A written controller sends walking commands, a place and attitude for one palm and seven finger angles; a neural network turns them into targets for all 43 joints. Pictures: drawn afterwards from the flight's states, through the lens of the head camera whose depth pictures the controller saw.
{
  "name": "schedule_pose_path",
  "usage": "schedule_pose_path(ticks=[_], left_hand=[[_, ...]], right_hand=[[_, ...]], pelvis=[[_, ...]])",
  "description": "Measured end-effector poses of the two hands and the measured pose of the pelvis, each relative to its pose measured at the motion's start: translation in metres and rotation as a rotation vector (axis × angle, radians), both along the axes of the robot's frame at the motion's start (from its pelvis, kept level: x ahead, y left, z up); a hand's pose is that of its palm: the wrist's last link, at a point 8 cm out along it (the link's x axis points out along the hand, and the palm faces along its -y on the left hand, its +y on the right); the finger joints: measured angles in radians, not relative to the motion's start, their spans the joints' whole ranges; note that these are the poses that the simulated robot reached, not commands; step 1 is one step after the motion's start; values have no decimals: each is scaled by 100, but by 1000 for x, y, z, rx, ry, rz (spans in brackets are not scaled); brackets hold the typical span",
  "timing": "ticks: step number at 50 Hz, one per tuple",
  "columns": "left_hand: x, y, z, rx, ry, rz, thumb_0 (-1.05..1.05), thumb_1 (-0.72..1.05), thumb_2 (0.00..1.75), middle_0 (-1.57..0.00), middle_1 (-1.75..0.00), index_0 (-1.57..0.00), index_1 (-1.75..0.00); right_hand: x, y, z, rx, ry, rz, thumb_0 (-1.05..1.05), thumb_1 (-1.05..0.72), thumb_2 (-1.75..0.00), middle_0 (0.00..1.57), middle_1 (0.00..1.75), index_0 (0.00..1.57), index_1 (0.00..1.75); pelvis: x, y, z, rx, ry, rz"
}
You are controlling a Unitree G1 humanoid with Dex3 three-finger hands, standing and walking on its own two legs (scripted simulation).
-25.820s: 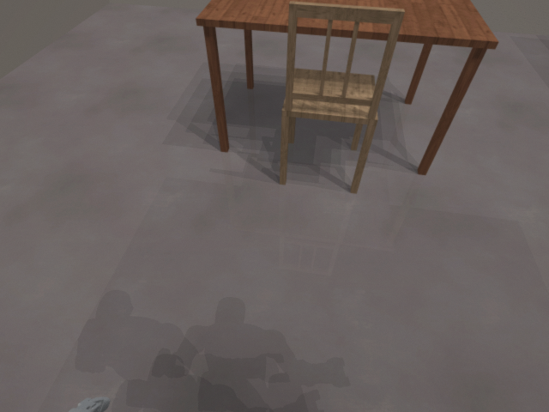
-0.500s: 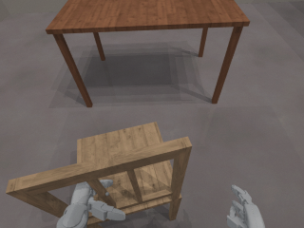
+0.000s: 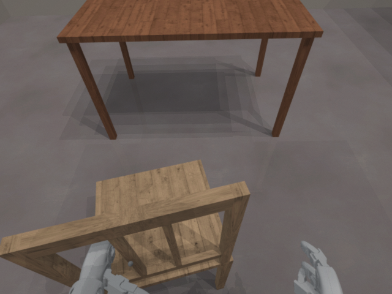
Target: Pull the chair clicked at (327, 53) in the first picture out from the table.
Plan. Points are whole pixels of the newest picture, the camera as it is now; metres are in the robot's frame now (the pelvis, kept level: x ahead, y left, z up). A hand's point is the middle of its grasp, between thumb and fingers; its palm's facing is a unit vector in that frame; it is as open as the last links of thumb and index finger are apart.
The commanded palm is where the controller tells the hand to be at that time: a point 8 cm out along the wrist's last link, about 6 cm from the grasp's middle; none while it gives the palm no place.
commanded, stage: draw the fingers out of the gap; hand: left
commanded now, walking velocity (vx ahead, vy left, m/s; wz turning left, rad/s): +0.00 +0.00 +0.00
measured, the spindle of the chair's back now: (130, 256) +0.22 +0.15 -0.06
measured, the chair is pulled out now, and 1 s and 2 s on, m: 0.74 0.74 0.73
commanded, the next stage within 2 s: draw the hand back to the body in 0.60 s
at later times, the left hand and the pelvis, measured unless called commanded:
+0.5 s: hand out of the picture +0.13 +0.13 -0.02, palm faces +0.01 -0.99 -0.15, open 17.5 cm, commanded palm +0.09 +0.18 +0.00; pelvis -0.01 +0.00 -0.01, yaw +1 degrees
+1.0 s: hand out of the picture +0.12 +0.15 +0.05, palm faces +0.06 -1.00 -0.07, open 17.5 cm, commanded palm +0.06 +0.21 +0.05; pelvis -0.02 +0.00 -0.04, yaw +0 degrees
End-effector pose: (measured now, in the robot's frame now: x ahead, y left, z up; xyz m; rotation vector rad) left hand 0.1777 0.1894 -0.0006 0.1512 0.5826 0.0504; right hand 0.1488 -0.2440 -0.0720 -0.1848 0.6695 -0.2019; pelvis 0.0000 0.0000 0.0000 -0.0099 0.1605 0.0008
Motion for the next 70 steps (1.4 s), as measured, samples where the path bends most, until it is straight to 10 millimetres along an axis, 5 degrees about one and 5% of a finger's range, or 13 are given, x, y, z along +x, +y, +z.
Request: schedule_pose_path(ticks=[9,19,38,52,62,70], left_hand=[[-40,-3,2,7,20,9,-1,-53,20,0,0,-1,0],[-58,-7,1,5,18,12,-1,-54,20,0,0,-1,0],[-102,-8,4,-31,53,48,-1,-53,20,0,0,-1,0],[-79,11,56,-73,-490,-36,-1,-54,20,0,0,0,0],[-83,26,64,-66,-380,-67,-1,-51,21,-1,-1,-7,-1],[-87,40,85,219,-196,-29,-1,-32,31,-7,-6,-19,-4]], right_hand=[[6,10,1,7,-42,12,2,-90,-90,20,30,20,30],[13,21,0,27,-82,37,2,-90,-90,20,30,20,30],[14,10,-4,20,-95,-22,2,-90,-90,20,30,20,30],[13,21,-30,79,-103,9,2,-90,-90,20,30,20,30],[5,24,-12,92,-145,-23,2,-90,-90,20,30,20,30],[6,28,11,40,-112,20,2,-90,-90,20,30,20,30]], pelvis=[[-4,3,-4,-4,0,10],[-11,2,-11,-6,0,15],[-10,-1,-20,-10,22,10],[-27,-3,-38,-19,35,7],[-26,-3,-23,-24,-31,5],[-21,-3,5,-25,-135,3]])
